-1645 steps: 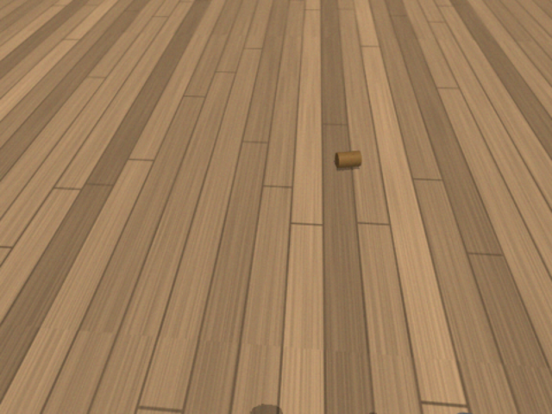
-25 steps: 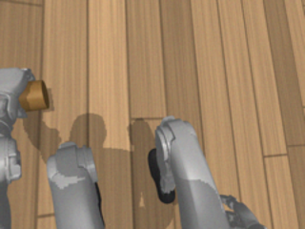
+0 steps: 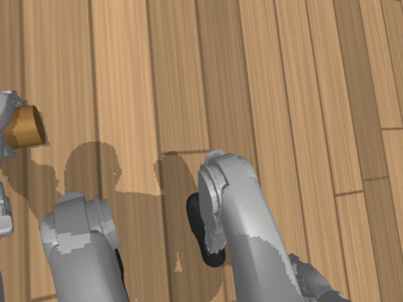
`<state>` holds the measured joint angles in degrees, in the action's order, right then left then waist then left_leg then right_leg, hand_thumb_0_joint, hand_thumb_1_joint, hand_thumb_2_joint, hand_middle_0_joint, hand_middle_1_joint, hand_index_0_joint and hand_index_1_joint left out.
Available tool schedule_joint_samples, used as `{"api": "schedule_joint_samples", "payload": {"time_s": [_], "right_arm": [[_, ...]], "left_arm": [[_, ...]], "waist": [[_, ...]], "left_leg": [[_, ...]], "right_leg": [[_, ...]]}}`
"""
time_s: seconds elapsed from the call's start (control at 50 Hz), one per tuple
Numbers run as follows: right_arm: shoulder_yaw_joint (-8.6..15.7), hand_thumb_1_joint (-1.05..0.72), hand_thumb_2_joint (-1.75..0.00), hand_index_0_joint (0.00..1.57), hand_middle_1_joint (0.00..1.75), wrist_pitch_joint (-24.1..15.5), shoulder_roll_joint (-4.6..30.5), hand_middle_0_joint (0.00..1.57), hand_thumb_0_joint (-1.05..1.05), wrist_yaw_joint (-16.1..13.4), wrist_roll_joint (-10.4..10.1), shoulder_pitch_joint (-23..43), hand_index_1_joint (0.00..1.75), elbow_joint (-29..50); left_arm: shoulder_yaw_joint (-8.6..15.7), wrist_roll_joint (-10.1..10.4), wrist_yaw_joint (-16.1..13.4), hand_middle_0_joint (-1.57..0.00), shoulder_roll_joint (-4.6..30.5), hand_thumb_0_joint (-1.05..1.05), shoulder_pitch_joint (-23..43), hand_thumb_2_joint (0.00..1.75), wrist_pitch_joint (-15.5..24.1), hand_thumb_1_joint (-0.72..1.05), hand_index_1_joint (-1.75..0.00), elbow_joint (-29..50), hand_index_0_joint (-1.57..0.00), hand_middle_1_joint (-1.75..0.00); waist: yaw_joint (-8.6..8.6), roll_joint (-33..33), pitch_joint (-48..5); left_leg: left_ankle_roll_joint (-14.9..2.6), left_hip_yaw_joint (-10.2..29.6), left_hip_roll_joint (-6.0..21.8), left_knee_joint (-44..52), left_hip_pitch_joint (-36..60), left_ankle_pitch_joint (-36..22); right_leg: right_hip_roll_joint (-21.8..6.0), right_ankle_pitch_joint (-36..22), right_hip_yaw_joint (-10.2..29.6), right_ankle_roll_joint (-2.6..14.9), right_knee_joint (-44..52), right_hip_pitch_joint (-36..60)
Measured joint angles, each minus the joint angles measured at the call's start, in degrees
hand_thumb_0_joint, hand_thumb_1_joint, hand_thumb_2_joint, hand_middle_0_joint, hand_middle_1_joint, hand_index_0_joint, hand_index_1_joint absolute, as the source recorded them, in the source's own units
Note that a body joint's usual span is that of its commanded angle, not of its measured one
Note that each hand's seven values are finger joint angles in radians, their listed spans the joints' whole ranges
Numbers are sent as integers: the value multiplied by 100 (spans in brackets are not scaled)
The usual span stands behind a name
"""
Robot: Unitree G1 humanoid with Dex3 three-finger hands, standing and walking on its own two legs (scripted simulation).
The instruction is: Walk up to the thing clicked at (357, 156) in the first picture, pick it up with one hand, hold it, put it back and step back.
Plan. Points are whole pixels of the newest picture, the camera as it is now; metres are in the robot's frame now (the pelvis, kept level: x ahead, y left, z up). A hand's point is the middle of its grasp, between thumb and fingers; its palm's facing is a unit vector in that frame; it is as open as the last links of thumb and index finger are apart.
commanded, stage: rest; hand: left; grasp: from above
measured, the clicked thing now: (4, 129) +0.46 +0.27 -0.24
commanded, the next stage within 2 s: open in 0.76 s
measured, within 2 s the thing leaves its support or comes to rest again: rests again in 1.34 s
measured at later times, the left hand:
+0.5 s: hand (3, 129) +0.46 +0.27 -0.24, palm faces -0.48 -0.07 -0.87, open 10.8 cm
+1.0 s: hand (3, 130) +0.46 +0.28 -0.25, palm faces -0.48 -0.09 -0.87, open 10.8 cm
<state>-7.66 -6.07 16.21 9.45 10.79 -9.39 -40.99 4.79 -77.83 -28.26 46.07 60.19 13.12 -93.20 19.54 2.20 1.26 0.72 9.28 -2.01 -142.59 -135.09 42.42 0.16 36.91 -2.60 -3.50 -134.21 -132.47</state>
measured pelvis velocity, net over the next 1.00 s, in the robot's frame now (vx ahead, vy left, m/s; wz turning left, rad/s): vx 0.00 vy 0.01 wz -0.06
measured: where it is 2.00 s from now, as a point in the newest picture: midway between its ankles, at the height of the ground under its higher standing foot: (164, 265)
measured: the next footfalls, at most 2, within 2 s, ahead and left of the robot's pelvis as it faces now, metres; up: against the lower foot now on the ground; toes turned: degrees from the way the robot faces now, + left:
none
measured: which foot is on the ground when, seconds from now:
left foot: down 0.00-1.00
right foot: down 0.00-1.00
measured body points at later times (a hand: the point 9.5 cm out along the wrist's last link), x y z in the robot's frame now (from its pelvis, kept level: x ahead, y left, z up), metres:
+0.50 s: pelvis +0.00 +0.00 -0.01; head +0.28 +0.10 +0.33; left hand +0.48 +0.27 -0.19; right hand +0.03 -0.26 -0.08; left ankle +0.06 +0.12 -0.28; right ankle +0.11 -0.14 -0.28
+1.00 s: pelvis +0.00 +0.01 -0.01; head +0.27 +0.11 +0.33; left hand +0.48 +0.28 -0.20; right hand +0.03 -0.26 -0.06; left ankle +0.06 +0.12 -0.28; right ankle +0.11 -0.14 -0.28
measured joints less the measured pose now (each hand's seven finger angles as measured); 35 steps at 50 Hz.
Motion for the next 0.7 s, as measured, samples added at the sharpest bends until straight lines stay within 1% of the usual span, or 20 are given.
{"api": "schedule_joint_samples", "payload": {"time_s": [0.04, 0.12, 0.18, 0.28, 0.42, 0.54, 0.58, 0.64, 0.7], "right_arm": [[-17, -90, -90, 20, 30, -14, 15, 20, 0, 18, 20, -7, 29, 23], [-72, -90, -90, 20, 30, -60, 51, 20, 0, 91, 88, -12, 29, 36], [-102, -90, -90, 20, 30, -96, 82, 20, 0, 131, 121, -14, 29, 56], [-152, -90, -90, 20, 30, -163, 115, 20, 0, 220, 176, 19, 29, 23], [-207, -90, -90, 20, 30, -277, 161, 20, 0, 315, 202, 54, 29, 63], [-286, -90, -90, 20, 30, -323, 172, 20, 0, 377, 219, 75, 29, 76], [-322, -90, -90, 20, 30, -339, 193, 20, 0, 392, 230, 99, 29, 106], [-336, -90, -90, 20, 30, -366, 215, 20, 0, 392, 225, 118, 29, 125], [-364, -90, -90, 20, 30, -381, 236, 20, 0, 396, 230, 140, 29, 134]], "left_arm": [[68, -16, -47, -71, 38, -1, -59, 49, 35, -9, -46, 65, -70, -43], [90, -85, -145, -71, 108, -1, -65, 49, 60, -9, -46, 16, -70, -43], [165, -118, -214, -71, 161, -1, -98, 48, 73, -9, -46, 20, -70, -43], [126, -128, -362, -71, 225, -1, -59, 48, 31, -9, -46, -127, -70, -42], [178, -62, -430, -72, 321, -1, -28, 48, -27, -9, -45, -164, -70, -42], [119, -10, -412, -72, 370, -1, 38, 46, -46, -8, -44, -264, -71, -41], [167, -26, -404, -72, 435, -1, 58, 46, -7, -8, -43, -315, -71, -40], [126, 13, -401, -73, 467, -1, 76, 46, 16, -9, -43, -330, -72, -40], [95, 10, -411, -73, 504, -1, 108, 46, 49, -8, -42, -363, -72, -39]], "waist": [[16, 14, 43], [65, 66, 109], [88, 79, 143], [125, 114, 170], [158, 117, 275], [170, 146, 307], [187, 157, 347], [181, 163, 375], [180, 181, 398]], "left_leg": [[0, 29, -2, -40, -8, 19], [0, 57, -7, -100, -12, 48], [2, 95, -7, -142, -29, 66], [-8, 119, 6, -195, -25, 102], [-24, 159, 12, -250, -41, 113], [-17, 185, 15, -248, -23, 123], [-18, 202, 17, -258, 0, 127], [-23, 224, 20, -267, 6, 123], [-27, 235, 25, -270, 16, 117]], "right_leg": [[4, 9, -24, -9, -16, 6], [6, 29, -47, 3, -54, 13], [13, 32, -80, 6, -67, 9], [32, 42, -97, -16, -93, 13], [47, 34, -133, -16, -101, 22], [50, 31, -157, -18, -84, 41], [55, 27, -170, -33, -80, 69], [61, 16, -190, -39, -68, 87], [68, 3, -203, -31, -56, 103]]}}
